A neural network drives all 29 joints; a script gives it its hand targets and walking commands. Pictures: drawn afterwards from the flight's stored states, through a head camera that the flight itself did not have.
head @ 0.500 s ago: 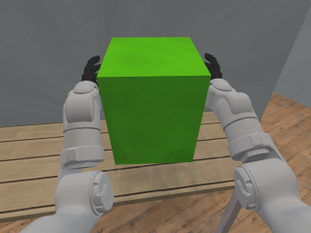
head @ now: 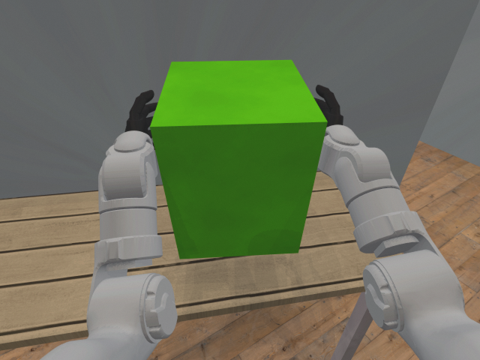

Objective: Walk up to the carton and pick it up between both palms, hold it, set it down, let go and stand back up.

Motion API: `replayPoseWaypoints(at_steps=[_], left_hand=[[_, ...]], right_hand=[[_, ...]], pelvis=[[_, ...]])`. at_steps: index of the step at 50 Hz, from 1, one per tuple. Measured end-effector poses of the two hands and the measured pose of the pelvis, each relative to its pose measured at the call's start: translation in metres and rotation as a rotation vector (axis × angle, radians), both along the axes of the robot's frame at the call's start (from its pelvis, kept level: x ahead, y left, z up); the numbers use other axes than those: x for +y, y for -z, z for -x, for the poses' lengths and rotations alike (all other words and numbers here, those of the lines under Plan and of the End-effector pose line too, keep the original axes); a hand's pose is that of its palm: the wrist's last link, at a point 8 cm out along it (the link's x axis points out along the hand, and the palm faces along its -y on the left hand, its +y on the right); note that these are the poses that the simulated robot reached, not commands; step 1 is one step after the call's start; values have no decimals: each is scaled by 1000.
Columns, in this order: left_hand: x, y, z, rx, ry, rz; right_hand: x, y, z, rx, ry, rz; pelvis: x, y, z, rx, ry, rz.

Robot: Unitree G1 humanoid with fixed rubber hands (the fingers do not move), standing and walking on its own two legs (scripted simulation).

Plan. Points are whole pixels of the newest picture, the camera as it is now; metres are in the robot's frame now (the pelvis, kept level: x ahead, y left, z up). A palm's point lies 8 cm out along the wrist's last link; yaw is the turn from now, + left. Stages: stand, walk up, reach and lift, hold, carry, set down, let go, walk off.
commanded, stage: hold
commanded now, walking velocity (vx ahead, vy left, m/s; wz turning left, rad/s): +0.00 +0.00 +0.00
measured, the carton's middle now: (235, 159) +0.38 +0.01 +0.22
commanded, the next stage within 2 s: none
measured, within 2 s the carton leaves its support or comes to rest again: neither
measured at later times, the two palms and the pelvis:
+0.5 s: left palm (136, 139) +0.37 +0.16 +0.26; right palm (324, 131) +0.37 -0.13 +0.27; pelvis +0.00 +0.00 +0.00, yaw +0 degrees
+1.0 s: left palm (142, 140) +0.36 +0.15 +0.26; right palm (331, 138) +0.36 -0.14 +0.26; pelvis +0.00 +0.00 +0.00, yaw +0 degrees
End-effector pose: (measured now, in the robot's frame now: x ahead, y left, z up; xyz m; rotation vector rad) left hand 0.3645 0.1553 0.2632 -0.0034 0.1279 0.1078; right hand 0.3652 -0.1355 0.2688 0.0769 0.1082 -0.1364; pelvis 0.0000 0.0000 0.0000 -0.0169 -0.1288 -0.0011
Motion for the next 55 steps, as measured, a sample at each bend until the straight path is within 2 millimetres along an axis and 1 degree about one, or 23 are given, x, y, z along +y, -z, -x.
replayPoseWaypoints(at_steps=[17,34,38,43,46,55], left_hand=[[-1,-3,2,-1,-1,3],[10,3,-6,2,-14,18],[7,3,-3,-19,-6,-1],[-1,6,-1,-10,6,-5],[-4,5,1,-11,8,-8],[-2,-6,5,-11,-5,-3]], right_hand=[[-1,-2,2,1,-1,1],[10,-1,-10,6,-16,31],[7,0,-6,-15,-12,13],[-1,6,0,-7,5,-5],[-5,7,3,-7,8,-8],[-3,1,4,-7,-2,-4]], pelvis=[[-2,0,1,-6,-1,-2],[-4,-1,-2,18,-22,0],[-2,0,-4,7,-23,2],[0,0,-5,-13,-11,0],[1,0,-5,-20,-2,0],[-1,0,0,-22,8,-3]])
